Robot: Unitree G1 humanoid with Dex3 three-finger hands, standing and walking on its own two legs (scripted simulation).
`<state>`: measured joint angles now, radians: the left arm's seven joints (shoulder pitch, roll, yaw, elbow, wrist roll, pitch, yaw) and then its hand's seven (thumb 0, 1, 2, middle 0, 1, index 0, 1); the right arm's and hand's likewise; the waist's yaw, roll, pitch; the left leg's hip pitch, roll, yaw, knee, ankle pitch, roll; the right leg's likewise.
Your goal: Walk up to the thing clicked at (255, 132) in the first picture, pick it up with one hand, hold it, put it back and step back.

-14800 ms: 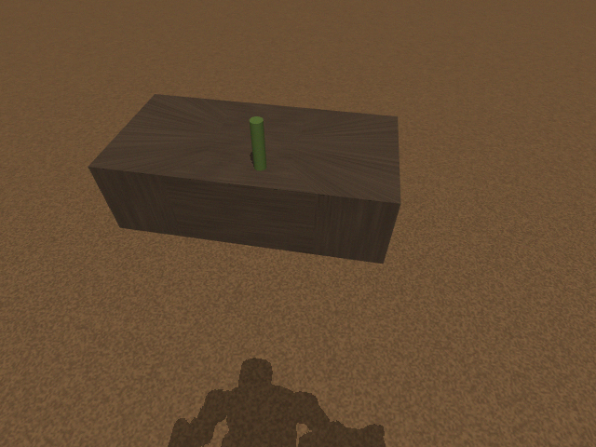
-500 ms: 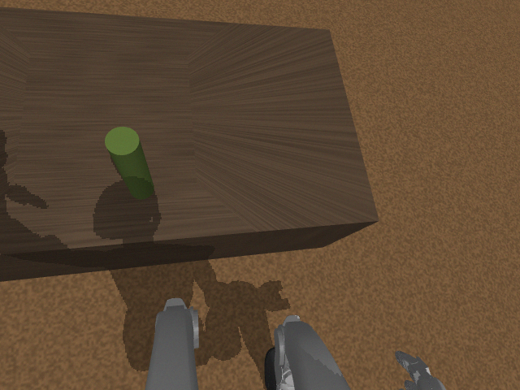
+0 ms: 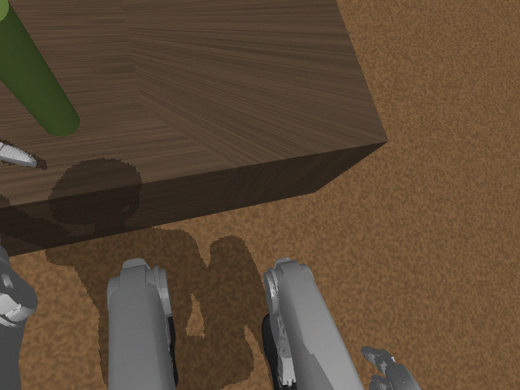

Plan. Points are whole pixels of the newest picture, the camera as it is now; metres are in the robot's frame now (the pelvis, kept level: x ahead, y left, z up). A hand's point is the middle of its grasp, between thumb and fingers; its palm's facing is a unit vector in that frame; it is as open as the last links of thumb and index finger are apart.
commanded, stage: close in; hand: left
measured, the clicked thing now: (29, 78) +0.52 +0.28 +0.01
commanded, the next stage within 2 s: rest palm in 0.36 s
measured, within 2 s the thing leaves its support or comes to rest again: neither
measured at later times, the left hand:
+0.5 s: hand (27, 99) +0.50 +0.29 -0.01, palm faces +0.33 -0.94 +0.04, open 17.7 cm
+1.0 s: hand (41, 105) +0.50 +0.28 -0.03, palm faces +0.33 -0.94 +0.01, open 17.4 cm
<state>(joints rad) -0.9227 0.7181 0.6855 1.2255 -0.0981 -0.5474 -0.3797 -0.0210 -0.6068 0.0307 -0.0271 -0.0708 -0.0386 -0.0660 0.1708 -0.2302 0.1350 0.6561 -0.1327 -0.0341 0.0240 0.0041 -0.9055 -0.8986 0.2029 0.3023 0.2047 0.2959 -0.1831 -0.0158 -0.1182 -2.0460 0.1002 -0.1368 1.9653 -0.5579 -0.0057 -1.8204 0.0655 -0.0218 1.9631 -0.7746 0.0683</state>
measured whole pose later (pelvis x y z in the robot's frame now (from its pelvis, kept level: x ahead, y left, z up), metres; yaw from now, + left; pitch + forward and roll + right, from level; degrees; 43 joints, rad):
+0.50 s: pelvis +0.00 -0.03 -0.01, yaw +0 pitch +36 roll -6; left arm -0.86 0.61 0.62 1.05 -0.11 -0.47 -0.24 -0.02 -0.59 0.00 -0.03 -0.04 -0.06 -0.02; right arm 0.16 -0.27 0.07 0.66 -0.07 0.06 0.03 0.00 -0.92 -0.90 0.20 0.30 0.20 0.29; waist -0.15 -0.02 -0.13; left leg -2.05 0.13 -0.17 1.98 -0.56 -0.06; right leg -1.86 0.10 -0.04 2.01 -0.77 0.03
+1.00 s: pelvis +0.00 -0.02 -0.02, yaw -1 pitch +35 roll -7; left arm -0.84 0.57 0.58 0.99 -0.10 -0.48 -0.18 -0.02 -0.58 0.03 -0.12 -0.06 -0.13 -0.06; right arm 0.12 -0.23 0.07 0.67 -0.09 0.08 0.04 0.00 -0.94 -0.91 0.20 0.30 0.20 0.29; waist -0.13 -0.02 -0.11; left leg -2.07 0.13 -0.17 2.02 -0.58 -0.06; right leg -1.88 0.10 -0.04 2.04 -0.79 0.04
